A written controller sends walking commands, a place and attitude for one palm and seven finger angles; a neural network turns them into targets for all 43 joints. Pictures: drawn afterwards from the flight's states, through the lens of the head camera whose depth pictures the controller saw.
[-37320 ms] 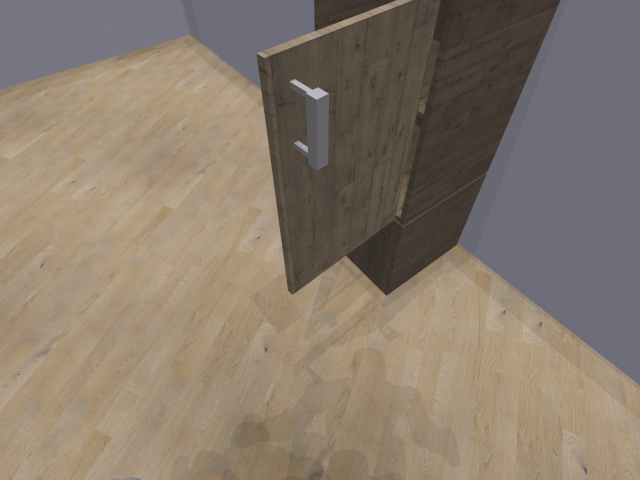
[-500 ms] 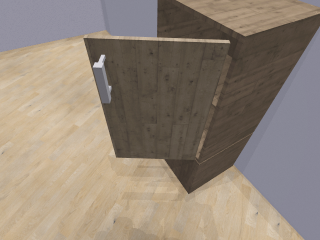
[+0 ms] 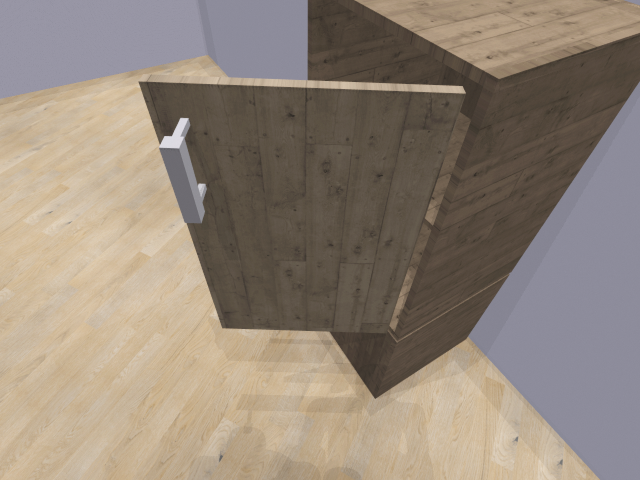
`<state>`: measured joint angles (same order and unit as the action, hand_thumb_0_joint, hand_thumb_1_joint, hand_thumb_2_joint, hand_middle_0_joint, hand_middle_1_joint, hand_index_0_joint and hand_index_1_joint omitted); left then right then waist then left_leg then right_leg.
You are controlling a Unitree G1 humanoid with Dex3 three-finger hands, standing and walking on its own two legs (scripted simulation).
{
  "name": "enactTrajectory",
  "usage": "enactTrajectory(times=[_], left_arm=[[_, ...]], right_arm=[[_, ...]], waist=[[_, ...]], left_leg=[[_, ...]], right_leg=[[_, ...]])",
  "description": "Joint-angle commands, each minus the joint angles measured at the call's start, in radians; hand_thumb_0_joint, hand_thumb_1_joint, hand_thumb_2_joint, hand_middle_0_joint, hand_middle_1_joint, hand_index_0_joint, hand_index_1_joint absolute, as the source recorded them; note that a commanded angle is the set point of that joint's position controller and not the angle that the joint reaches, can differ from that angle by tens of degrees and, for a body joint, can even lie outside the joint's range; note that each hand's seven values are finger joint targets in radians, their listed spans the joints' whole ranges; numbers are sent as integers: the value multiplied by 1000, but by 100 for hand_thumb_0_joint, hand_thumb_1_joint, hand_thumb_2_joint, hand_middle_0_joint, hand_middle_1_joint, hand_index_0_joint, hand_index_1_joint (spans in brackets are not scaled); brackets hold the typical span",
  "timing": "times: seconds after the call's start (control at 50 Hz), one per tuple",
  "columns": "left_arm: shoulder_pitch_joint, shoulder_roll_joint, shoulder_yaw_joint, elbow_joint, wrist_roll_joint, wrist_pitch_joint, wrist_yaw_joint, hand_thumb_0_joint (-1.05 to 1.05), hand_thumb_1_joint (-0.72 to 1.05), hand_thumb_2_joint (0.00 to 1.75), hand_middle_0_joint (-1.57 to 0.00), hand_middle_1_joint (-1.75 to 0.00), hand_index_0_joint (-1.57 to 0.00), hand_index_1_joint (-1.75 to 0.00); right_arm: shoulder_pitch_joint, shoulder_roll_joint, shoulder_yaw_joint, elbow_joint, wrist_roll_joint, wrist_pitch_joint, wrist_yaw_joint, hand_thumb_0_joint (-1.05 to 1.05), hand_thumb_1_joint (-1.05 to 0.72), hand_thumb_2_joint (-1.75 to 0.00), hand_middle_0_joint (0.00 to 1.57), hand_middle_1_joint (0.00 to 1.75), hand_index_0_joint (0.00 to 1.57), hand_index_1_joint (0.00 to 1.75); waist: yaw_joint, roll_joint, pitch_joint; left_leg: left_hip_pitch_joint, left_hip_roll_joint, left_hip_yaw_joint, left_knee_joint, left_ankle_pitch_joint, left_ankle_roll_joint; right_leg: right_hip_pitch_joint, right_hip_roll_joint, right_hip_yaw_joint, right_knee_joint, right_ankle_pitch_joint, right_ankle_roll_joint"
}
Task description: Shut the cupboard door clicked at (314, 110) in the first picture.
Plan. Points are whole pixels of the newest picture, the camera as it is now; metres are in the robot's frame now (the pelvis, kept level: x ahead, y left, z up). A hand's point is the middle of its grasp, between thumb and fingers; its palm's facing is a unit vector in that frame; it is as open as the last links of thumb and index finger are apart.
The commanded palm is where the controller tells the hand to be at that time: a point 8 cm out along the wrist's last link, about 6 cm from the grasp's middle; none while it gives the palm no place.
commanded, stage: come to a stop and stand still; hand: left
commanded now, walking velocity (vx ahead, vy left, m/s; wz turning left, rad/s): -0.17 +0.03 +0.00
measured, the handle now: (188, 171) +0.45 +0.21 +0.15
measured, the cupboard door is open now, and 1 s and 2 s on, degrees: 58 58 58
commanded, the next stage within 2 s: look again from close up in 0.84 s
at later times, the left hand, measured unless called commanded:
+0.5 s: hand out of the picture +0.01 +0.21 -0.17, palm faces -0.01 -0.97 -0.25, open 7.3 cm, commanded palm none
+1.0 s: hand out of the picture -0.02 +0.21 -0.16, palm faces -0.05 -0.97 -0.25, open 7.3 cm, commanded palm none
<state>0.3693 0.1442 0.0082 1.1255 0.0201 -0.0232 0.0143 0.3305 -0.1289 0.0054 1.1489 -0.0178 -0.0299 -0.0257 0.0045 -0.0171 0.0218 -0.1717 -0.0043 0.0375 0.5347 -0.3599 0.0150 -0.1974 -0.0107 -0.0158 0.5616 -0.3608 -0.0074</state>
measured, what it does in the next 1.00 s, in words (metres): stands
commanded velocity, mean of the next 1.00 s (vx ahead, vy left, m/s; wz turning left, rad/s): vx -0.03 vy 0.01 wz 0.00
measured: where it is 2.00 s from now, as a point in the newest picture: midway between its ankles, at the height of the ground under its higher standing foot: outside the picture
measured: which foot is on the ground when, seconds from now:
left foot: down 0.00-1.00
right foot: down 0.00-1.00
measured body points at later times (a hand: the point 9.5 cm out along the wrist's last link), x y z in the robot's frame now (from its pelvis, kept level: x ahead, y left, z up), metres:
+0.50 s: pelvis -0.03 +0.02 +0.00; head -0.02 +0.02 +0.45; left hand +0.02 +0.26 -0.15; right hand +0.04 -0.21 -0.15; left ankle -0.04 +0.11 -0.73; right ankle -0.04 -0.11 -0.73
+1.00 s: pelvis -0.04 +0.02 +0.01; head -0.01 +0.00 +0.46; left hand -0.02 +0.27 -0.14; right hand -0.04 -0.23 -0.15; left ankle -0.04 +0.11 -0.73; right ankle -0.04 -0.11 -0.73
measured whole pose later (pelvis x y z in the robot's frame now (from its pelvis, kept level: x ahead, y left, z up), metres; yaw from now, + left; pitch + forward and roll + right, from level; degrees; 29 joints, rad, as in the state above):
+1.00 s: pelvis -0.04 +0.02 +0.01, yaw -1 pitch +0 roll +1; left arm 0.26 0.21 -0.02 1.08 0.01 0.00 0.02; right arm 0.26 -0.23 0.01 1.09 -0.01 -0.02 -0.01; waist 0.00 0.02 0.06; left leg -0.19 -0.03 0.08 0.43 -0.25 0.04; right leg -0.23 -0.04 0.02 0.49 -0.26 0.02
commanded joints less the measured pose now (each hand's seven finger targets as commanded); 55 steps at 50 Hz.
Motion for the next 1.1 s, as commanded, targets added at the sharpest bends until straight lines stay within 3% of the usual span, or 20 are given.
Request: enactTrajectory(times=[0.0, 0.04, 0.12, 0.28, 0.3, 0.32, 0.34, 0.36, 0.38, 0.4, 0.42, 0.46, 0.5, 0.54, 0.56, 0.64, 0.72, 0.78, 0.9, 1.08], left_arm=[[121, 100, 20, -2, -7, -23, 27, 0, 90, 90, -20, -30, -20, -30], [94, 101, 14, -11, -15, -23, 36, 0, 90, 90, -20, -30, -20, -30], [51, 110, 20, -50, -13, -8, 44, 0, 90, 90, -20, -30, -20, -30], [-4, 105, 20, -90, -5, 5, 41, 0, 90, 90, -20, -30, -20, -30], [73, 161, 28, -56, 1, -9, 72, 0, 90, 90, -20, -30, -20, -30], [31, 189, 32, -109, 2, -20, 65, 0, 90, 90, -20, -30, -20, -30], [-16, 174, 21, -124, 0, -23, 58, 0, 90, 90, -20, -30, -20, -30], [-54, 165, 17, -143, 1, -22, 52, 0, 90, 90, -20, -30, -20, -30], [-63, 161, 14, -158, -7, -18, 47, 0, 90, 90, -20, -30, -20, -30], [-69, 154, 12, -165, -7, -7, 44, 0, 90, 90, -20, -30, -20, -30], [-64, 146, 9, -162, -5, 3, 43, 0, 90, 90, -20, -30, -20, -30], [-70, 141, 3, -160, 0, 12, 37, 0, 90, 90, -20, -30, -20, -30], [-88, 149, -1, -162, -2, 16, 29, 0, 90, 90, -20, -30, -20, -30], [-100, 160, 0, -170, 1, 20, 22, 0, 90, 90, -20, -30, -20, -30], [-102, 165, 1, -174, 3, 20, 19, 0, 90, 90, -20, -30, -20, -30], [-83, 180, 2, -167, 2, 15, 15, 0, 90, 90, -20, -30, -20, -30], [-91, 194, 3, -157, -1, 7, 13, 0, 90, 90, -20, -30, -20, -30], [-91, 197, 2, -140, -2, 3, 14, 0, 90, 90, -20, -30, -20, -30], [-97, 209, 1, -103, -8, -5, 16, 0, 90, 90, -20, -30, -20, -30], [-113, 210, -2, -67, -9, -7, 19, 0, 90, 90, -20, -30, -20, -30]], right_arm=[[37, -73, -11, -41, 9, -19, -23, 0, -90, -90, 20, 30, 20, 30], [39, -75, -12, -34, 15, -11, -31, 0, -90, -90, 20, 30, 20, 30], [31, -90, -30, -44, 18, 3, -37, 0, -90, -90, 20, 30, 20, 30], [-10, -96, -36, -82, 9, 11, -25, 0, -90, -90, 20, 30, 20, 30], [-138, -165, -50, -171, 26, 10, -10, 0, -90, -90, 20, 30, 20, 30], [-83, -99, -42, -202, 18, 12, 1, 0, -90, -90, 20, 30, 20, 30], [-64, -95, -39, -203, 21, 16, 2, 0, -90, -90, 20, 30, 20, 30], [-37, -88, -38, -196, 14, 13, 7, 0, -90, -90, 20, 30, 20, 30], [-25, -120, -39, -193, 9, 9, 7, 0, -90, -90, 20, 30, 20, 30], [-39, -142, -39, -200, 5, 6, 5, 0, -90, -90, 20, 30, 20, 30], [-55, -156, -37, -208, 4, 4, 3, 0, -90, -90, 20, 30, 20, 30], [-78, -169, -34, -223, 3, 5, 1, 0, -90, -90, 20, 30, 20, 30], [-89, -180, -31, -232, 4, 9, 6, 0, -90, -90, 20, 30, 20, 30], [-88, -196, -35, -232, 0, 11, 11, 0, -90, -90, 20, 30, 20, 30], [-88, -198, -36, -227, -2, 9, 13, 0, -90, -90, 20, 30, 20, 30], [-92, -222, -34, -219, -2, 5, 17, 0, -90, -90, 20, 30, 20, 30], [-77, -224, -30, -194, 1, -1, 17, 0, -90, -90, 20, 30, 20, 30], [-70, -223, -26, -169, 3, -5, 14, 0, -90, -90, 20, 30, 20, 30], [-59, -214, -19, -122, 8, -12, 9, 0, -90, -90, 20, 30, 20, 30], [-77, -209, -16, -77, 8, -11, 3, 0, -90, -90, 20, 30, 20, 30]], waist=[[9, -66, -22], [-5, -31, -42], [-5, 4, -49], [2, 15, -56], [34, 25, -3], [-8, -66, -61], [-22, -97, -100], [-33, -8, -112], [-33, 74, -107], [-20, 128, -70], [-7, 169, -40], [6, 114, 43], [1, 27, 83], [-5, 26, 115], [-2, 63, 120], [6, 24, 65], [-1, -3, 45], [-1, 18, 40], [-5, -7, -14], [-3, 13, -17]], left_leg=[[-62, 65, -5, 18, 422, 4], [-6, 74, -11, -27, 517, -8], [70, 98, -22, -35, 655, 1], [65, 108, -52, -85, 548, 13], [-16, 112, 0, 139, 495, -19], [-122, 52, -21, 95, 89, -9], [-100, 52, -17, 26, -6, -5], [-39, 44, -6, -55, 89, -9], [4, 83, -48, -65, 269, 8], [-7, 122, -89, -71, 400, 25], [-21, 144, -112, -92, 443, 42], [-86, 146, -129, -131, 343, 58], [-117, 124, -132, -181, 111, 47], [-147, 117, -149, -247, -85, 44], [-169, 117, -154, -270, -114, 46], [-143, 114, -155, -281, -132, 47], [-101, 105, -133, -257, -55, 43], [-86, 107, -125, -252, -2, 43], [-12, 101, -85, -192, 194, 33], [23, 107, -69, -174, 282, 21]], right_leg=[[141, -140, 97, -30, 891, -64], [137, -140, 80, -25, 1018, -46], [74, -124, 77, -24, 879, -30], [52, -117, 89, -76, 614, -38], [8, -166, 140, -124, 912, 0], [116, -202, 184, -80, 936, -56], [105, -205, 166, -80, 770, -81], [87, -179, 143, -41, 732, -87], [39, -128, 109, -20, 568, -66], [6, -85, 76, -21, 392, -47], [-6, -57, 51, -28, 244, -36], [-22, -36, 43, -65, 118, -27], [-50, -42, 68, -103, 65, -26], [-81, -41, 77, -114, 3, -27], [-67, -40, 68, -103, 17, -29], [-55, -50, 78, -115, 15, -27], [-65, -66, 102, -140, 30, -31], [-53, -72, 100, -140, 74, -31], [-18, -93, 113, -146, 196, -30], [5, -101, 109, -148, 302, -29]])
